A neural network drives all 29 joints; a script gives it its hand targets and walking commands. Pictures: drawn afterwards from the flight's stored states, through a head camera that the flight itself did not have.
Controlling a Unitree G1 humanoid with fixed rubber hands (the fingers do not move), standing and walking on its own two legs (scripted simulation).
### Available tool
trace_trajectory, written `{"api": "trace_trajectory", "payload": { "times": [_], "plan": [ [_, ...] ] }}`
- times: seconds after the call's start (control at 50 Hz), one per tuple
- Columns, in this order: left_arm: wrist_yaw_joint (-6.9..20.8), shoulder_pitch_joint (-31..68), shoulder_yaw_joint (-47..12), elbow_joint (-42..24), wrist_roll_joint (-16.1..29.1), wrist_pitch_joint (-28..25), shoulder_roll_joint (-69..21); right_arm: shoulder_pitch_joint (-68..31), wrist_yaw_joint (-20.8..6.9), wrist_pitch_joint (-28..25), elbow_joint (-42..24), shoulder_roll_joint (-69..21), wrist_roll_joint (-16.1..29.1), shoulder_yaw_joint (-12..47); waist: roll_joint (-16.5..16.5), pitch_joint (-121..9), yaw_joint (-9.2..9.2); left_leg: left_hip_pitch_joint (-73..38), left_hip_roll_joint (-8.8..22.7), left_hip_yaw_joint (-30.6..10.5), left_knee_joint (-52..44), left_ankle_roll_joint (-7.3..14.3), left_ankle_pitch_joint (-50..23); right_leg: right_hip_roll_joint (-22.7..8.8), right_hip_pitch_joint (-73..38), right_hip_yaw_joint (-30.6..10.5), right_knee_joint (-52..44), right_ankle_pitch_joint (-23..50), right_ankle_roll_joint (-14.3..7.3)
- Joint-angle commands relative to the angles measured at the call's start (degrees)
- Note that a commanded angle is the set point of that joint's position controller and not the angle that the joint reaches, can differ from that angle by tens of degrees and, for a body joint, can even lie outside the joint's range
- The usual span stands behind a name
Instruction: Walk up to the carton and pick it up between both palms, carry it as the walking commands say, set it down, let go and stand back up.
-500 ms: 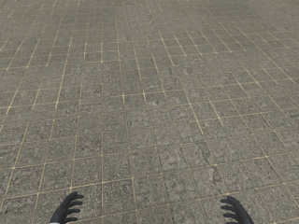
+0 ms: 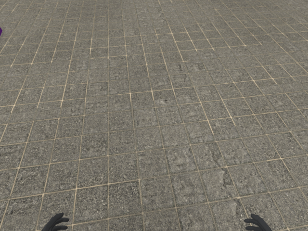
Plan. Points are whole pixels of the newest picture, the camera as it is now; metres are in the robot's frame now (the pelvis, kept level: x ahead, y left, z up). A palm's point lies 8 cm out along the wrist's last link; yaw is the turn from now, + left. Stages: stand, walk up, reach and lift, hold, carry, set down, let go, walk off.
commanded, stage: stand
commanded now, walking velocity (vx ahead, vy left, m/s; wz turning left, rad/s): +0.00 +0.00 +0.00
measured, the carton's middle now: out of the picture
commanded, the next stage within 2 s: walk up in 1.28 s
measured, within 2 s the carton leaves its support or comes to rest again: neither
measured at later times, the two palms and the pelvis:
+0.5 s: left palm out of the picture +0.10 +0.29 -0.09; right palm out of the picture +0.08 -0.30 -0.10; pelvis +0.00 +0.00 +0.02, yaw -1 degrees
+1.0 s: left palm out of the picture +0.08 +0.30 -0.09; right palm out of the picture +0.07 -0.29 -0.08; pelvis -0.01 +0.00 +0.03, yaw -1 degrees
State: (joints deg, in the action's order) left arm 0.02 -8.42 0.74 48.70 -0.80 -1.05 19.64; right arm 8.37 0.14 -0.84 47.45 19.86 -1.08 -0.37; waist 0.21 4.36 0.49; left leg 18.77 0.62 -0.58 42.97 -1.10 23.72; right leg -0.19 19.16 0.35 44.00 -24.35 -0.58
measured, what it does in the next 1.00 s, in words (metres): stands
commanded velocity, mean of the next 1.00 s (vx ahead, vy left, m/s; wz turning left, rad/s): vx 0.00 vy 0.00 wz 0.00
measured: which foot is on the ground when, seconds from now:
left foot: down 0.00-1.00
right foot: down 0.00-1.00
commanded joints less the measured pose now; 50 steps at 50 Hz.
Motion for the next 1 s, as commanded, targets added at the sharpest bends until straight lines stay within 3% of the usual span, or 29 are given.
{"api": "trace_trajectory", "payload": {
  "times": [0.0,0.08,0.14,0.16,0.18,0.2,0.28,0.34,0.36,0.38,0.44,0.48,0.5,0.54,0.56,0.62,0.64,0.66,0.68,0.7,0.78,0.8,0.84,0.88,0.9,0.92,0.94,0.96,0.98],
  "plan": [
    [-0.92,2.51,3.06,-2.68,-0.66,-1.27,12.22,-0.12,0.47,-1.06,-2.80,11.56,0.30,-4.13,-2.93,-6.23,-1.36,-4.33,2.99,-3.92,-5.03,4.52,-16.53,-5.02,0.26,-8.76,-10.36,17.00,-4.48],
    [-0.81,2.66,3.46,-0.90,0.36,-2.15,13.29,-1.74,0.12,-0.70,-1.21,11.26,0.24,-3.80,-2.15,-8.20,-1.02,-6.90,3.15,-2.94,-7.13,4.25,-18.70,-6.89,-2.63,-9.91,-11.92,23.78,-4.80],
    [-0.77,2.86,2.66,0.42,0.53,-1.49,12.52,-2.70,0.66,-1.22,-0.60,10.43,0.20,-3.25,0.07,-8.96,-0.53,-7.06,4.02,-4.89,-9.12,5.10,-19.57,-5.72,-4.09,-8.00,-12.54,20.00,-4.15],
    [-0.49,5.39,2.12,-0.15,0.12,-1.34,11.50,-3.62,0.81,-0.94,-0.51,10.45,0.55,-3.14,-2.50,-9.44,-0.90,-7.76,3.68,-2.67,-8.27,4.33,-19.60,-5.22,-3.98,-7.18,-12.58,21.86,-4.06],
    [-0.61,5.10,1.93,0.92,-0.16,-1.47,10.56,-2.89,0.62,-1.01,0.48,11.39,0.42,-3.32,-0.87,-10.09,-0.55,-7.16,3.97,-3.72,-9.47,4.40,-19.68,-6.15,-5.27,-7.84,-12.88,22.00,-4.41],
    [-0.72,3.98,2.12,1.02,-0.17,-1.43,12.35,-2.68,0.60,-1.21,0.57,10.23,0.26,-3.33,-5.07,-9.02,-1.16,-7.60,3.94,-3.65,-10.22,4.92,-18.03,-5.18,-4.99,-7.04,-12.90,21.37,-4.31],
    [-0.67,4.42,2.38,3.65,0.62,-0.80,13.61,-3.08,0.23,-1.26,2.47,11.56,-0.11,-2.84,2.31,-7.47,-0.10,-6.88,4.59,-3.83,-12.54,4.05,-19.08,-5.65,-6.42,-7.22,-15.15,18.83,-3.49],
    [-0.72,6.49,1.50,4.37,0.02,-0.83,12.23,-2.86,0.15,-1.28,3.95,11.68,0.39,-2.06,-2.43,-4.23,-0.20,-7.20,4.42,-4.89,-16.36,3.88,-17.46,-5.78,-6.21,-7.08,-18.13,18.68,-3.62],
    [-0.51,5.76,1.57,3.64,0.45,-0.87,11.21,-2.13,0.29,-1.43,4.31,12.70,0.70,-2.64,1.55,-6.88,0.00,-9.11,4.60,-3.99,-16.22,3.59,-19.10,-5.84,-6.82,-7.35,-17.23,18.02,-3.90],
    [-0.68,4.42,1.29,4.64,0.38,-1.47,10.19,-3.08,0.50,-1.25,5.17,12.26,0.35,-2.49,1.23,-6.56,0.78,-8.16,5.62,-4.56,-16.74,4.22,-18.81,-6.10,-8.19,-7.45,-18.41,19.79,-3.29],
    [-0.63,7.36,1.36,6.19,0.60,-0.93,12.05,-3.91,0.69,-0.83,6.14,12.18,1.10,-1.88,-5.37,-9.96,-0.62,-12.05,5.69,-4.16,-16.89,3.75,-21.33,-5.81,-9.55,-6.75,-19.24,24.97,-3.03],
    [-0.51,7.03,1.06,6.26,0.93,-1.58,10.63,-4.42,0.72,-1.03,6.15,11.49,0.08,-1.75,1.20,-9.08,0.58,-11.29,5.62,-2.94,-17.68,3.45,-24.47,-6.34,-11.31,-6.66,-19.22,25.74,-2.77],
    [-0.44,6.56,0.88,6.38,0.53,-1.74,10.99,-2.36,0.83,-1.08,7.40,12.28,0.33,-2.27,-0.82,-8.76,-0.26,-12.54,5.21,-4.72,-19.16,3.19,-22.65,-5.84,-11.05,-6.16,-19.68,26.14,-2.83],
    [-0.72,6.31,0.99,7.38,0.48,-1.26,12.67,-4.09,0.62,-0.77,7.43,10.58,0.56,-1.43,1.30,-6.83,-0.31,-12.20,5.55,-3.61,-19.94,2.54,-22.72,-5.98,-10.35,-7.29,-21.15,25.03,-2.49],
    [-0.87,6.12,1.52,8.43,0.53,-0.88,13.09,-3.93,0.58,-1.12,7.75,8.53,0.68,-1.02,-2.87,-8.17,-1.15,-12.30,6.15,-3.42,-19.50,2.84,-22.97,-6.33,-11.76,-6.37,-22.29,27.38,-2.98],
    [-0.62,6.84,1.22,7.68,0.64,-1.20,11.44,-3.19,0.47,-1.57,8.24,11.36,0.51,-1.77,0.45,-7.49,0.12,-11.69,5.54,-3.83,-21.50,2.69,-21.66,-6.26,-12.63,-6.44,-22.75,22.95,-1.87],
    [-0.58,6.70,1.36,8.85,0.29,-0.93,12.09,-6.16,0.25,-1.32,8.91,11.94,0.01,-2.36,-1.91,-5.36,1.11,-11.16,5.58,-3.71,-22.02,2.46,-19.31,-5.98,-11.50,-5.62,-23.84,22.49,-1.81],
    [-0.78,7.19,1.66,8.87,0.22,-0.88,11.63,-3.45,0.37,-1.13,8.97,11.89,0.34,-2.10,-2.91,-6.80,-0.12,-12.94,5.22,-3.47,-22.34,2.39,-19.02,-5.87,-11.04,-6.57,-24.58,21.21,-1.87],
    [-0.79,6.64,0.95,8.52,0.32,-1.16,11.06,-5.04,0.51,-0.79,9.35,11.60,0.23,-1.93,2.07,-6.13,0.24,-12.35,5.97,-3.51,-22.95,2.44,-19.88,-6.72,-10.77,-7.34,-24.57,21.75,-2.07],
    [-0.67,7.22,1.25,8.62,0.48,-1.39,12.05,-4.83,0.63,-0.87,8.81,9.91,-0.04,-1.00,-1.38,-6.40,-0.03,-12.23,6.03,-3.24,-23.51,2.74,-17.79,-5.64,-11.01,-7.26,-25.10,19.93,-1.83],
    [-0.67,5.92,0.69,9.85,-0.29,-1.54,10.42,-5.13,0.34,-1.25,9.55,12.34,0.63,-2.30,0.61,-6.13,-0.64,-13.29,5.77,-4.42,-23.75,2.41,-15.64,-6.40,-10.76,-7.51,-27.08,19.57,-1.81],
    [-0.38,8.21,0.72,9.94,-0.24,-1.40,11.46,-3.25,0.55,-0.96,9.76,12.33,0.16,-1.97,-1.93,-5.72,-1.01,-12.06,6.03,-4.33,-24.55,2.78,-16.42,-6.48,-11.77,-6.83,-26.70,18.34,-1.45],
    [-0.61,7.49,1.20,10.27,0.16,-1.25,12.21,-3.93,0.26,-0.72,10.01,11.77,-0.10,-2.41,-1.82,-6.70,-0.41,-13.40,6.19,-4.23,-24.61,2.19,-17.65,-5.62,-11.46,-6.09,-26.09,20.07,-0.89],
    [-0.40,6.72,1.31,11.14,0.52,-1.45,13.00,-4.11,0.24,-0.76,9.47,10.53,0.02,-1.49,1.27,-4.63,-0.55,-11.75,6.15,-4.24,-24.82,2.57,-15.59,-5.80,-10.47,-7.36,-27.42,15.91,-1.23],
    [-0.66,5.92,1.48,11.66,0.23,-1.49,13.18,-3.43,-0.21,-0.90,10.49,10.21,0.43,-1.88,-1.36,-4.60,-0.81,-11.23,6.24,-4.55,-24.71,2.70,-15.78,-5.89,-10.17,-6.65,-27.78,13.62,-1.00],
    [-0.71,6.77,1.67,11.42,-0.18,-1.16,13.72,-5.22,-0.10,-0.26,9.56,8.29,-0.55,-1.39,0.64,-4.98,0.16,-11.74,6.00,-2.75,-24.84,2.17,-15.96,-6.67,-10.91,-7.21,-27.74,13.57,-1.03],
    [-0.41,6.40,1.15,10.68,0.37,-1.00,12.98,-2.94,0.19,-0.43,10.46,11.71,0.61,-2.04,-2.37,-3.20,0.04,-11.04,5.58,-3.53,-24.64,2.50,-15.36,-6.17,-10.16,-7.89,-28.83,12.85,-1.04],
    [-0.31,5.88,0.95,10.97,0.38,-1.16,10.79,-4.05,0.00,-1.17,10.28,12.61,0.68,-2.57,2.13,-4.80,-0.11,-11.29,5.90,-4.51,-25.38,2.41,-16.48,-6.53,-10.34,-6.93,-27.71,15.31,-1.34],
    [-0.34,7.96,1.30,11.18,0.18,-1.20,12.76,-3.70,0.12,-1.24,10.12,9.88,-0.09,-1.55,-1.19,-4.86,-0.69,-11.06,6.16,-3.39,-25.43,2.54,-17.79,-6.26,-11.51,-7.54,-27.10,16.51,-1.71]
  ]
}}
